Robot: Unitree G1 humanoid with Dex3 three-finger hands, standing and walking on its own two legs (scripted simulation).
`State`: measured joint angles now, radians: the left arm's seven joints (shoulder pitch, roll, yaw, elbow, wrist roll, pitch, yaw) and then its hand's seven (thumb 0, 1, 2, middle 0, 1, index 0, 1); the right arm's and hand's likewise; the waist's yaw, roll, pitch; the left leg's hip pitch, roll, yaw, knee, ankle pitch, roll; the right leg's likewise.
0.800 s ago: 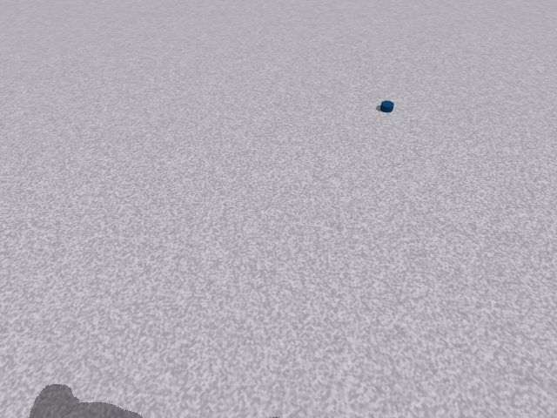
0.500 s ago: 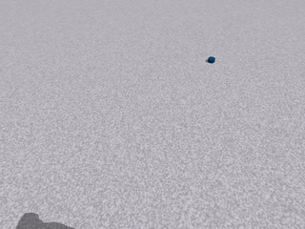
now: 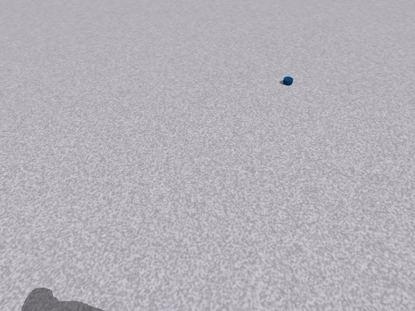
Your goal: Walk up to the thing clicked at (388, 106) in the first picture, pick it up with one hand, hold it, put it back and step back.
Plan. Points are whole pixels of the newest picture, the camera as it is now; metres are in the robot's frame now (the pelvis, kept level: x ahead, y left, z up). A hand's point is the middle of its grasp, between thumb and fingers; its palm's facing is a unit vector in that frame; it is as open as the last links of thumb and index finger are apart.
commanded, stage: stand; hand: left
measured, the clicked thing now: (288, 81) +2.04 -0.66 -0.76
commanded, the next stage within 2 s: walk up in 0.32 s
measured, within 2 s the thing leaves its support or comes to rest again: neither
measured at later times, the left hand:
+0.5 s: hand out of the picture +0.12 +0.25 -0.15, palm faces -0.13 -0.93 -0.33, open 7.3 cm
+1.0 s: hand (179, 241) +0.33 +0.11 -0.16, palm faces -0.25 -0.92 -0.32, open 7.3 cm
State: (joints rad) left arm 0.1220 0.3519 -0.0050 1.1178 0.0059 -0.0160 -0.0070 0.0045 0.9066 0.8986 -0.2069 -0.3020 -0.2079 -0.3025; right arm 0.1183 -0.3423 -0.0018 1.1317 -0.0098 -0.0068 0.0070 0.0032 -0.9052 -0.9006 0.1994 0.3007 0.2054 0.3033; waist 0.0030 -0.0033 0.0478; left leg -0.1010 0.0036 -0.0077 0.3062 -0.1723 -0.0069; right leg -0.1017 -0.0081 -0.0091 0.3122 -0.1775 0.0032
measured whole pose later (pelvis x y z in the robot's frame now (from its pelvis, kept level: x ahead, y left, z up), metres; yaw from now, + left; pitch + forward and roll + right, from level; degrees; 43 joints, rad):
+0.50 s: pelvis +0.02 -0.02 -0.01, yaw -6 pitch -1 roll +1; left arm 0.19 0.43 0.08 1.02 0.03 0.02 -0.12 0.01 0.91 0.90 -0.21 -0.30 -0.21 -0.30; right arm 0.21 -0.39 -0.09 1.00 -0.05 -0.08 0.03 0.00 -0.90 -0.90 0.20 0.30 0.21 0.30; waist 0.00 -0.03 0.01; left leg -0.08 0.05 0.10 0.34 -0.26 0.01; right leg -0.44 -0.07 0.02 0.86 -0.37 -0.01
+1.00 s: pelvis +0.24 -0.15 -0.02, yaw -17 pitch -1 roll -2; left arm 0.35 0.40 0.06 0.93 0.01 -0.06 -0.09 0.01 0.90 0.90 -0.21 -0.30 -0.21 -0.30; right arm 0.20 -0.42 -0.07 0.91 -0.03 -0.05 0.11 0.01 -0.90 -0.90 0.20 0.30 0.21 0.30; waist 0.06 0.03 0.04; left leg -0.54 0.13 0.04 0.69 -0.19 -0.01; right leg -0.06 0.03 -0.03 0.43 -0.35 -0.01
